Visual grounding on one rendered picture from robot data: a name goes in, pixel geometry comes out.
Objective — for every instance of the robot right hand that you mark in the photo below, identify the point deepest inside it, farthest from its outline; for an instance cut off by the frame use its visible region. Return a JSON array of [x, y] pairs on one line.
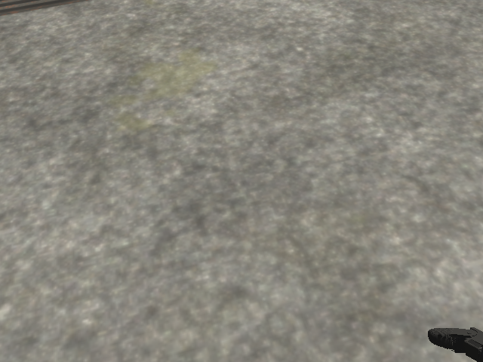
[[460, 340]]

